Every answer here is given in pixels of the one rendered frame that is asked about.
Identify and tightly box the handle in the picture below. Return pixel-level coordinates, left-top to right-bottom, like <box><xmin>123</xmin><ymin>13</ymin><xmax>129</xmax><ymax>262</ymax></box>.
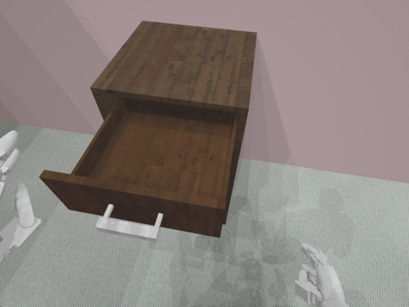
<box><xmin>95</xmin><ymin>204</ymin><xmax>163</xmax><ymax>242</ymax></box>

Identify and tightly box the robot left hand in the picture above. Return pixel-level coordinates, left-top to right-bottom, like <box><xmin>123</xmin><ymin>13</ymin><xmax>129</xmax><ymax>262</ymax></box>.
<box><xmin>0</xmin><ymin>130</ymin><xmax>41</xmax><ymax>265</ymax></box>

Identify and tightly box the robot right hand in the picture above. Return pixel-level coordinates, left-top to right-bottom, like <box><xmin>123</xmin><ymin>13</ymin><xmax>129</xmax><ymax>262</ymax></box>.
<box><xmin>295</xmin><ymin>242</ymin><xmax>346</xmax><ymax>307</ymax></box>

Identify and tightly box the drawer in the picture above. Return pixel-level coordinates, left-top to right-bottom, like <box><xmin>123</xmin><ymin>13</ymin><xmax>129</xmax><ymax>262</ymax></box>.
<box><xmin>39</xmin><ymin>95</ymin><xmax>238</xmax><ymax>238</ymax></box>

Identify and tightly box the cabinet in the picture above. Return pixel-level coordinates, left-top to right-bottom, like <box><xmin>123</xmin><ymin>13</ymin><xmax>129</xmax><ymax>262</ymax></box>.
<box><xmin>90</xmin><ymin>21</ymin><xmax>257</xmax><ymax>224</ymax></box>

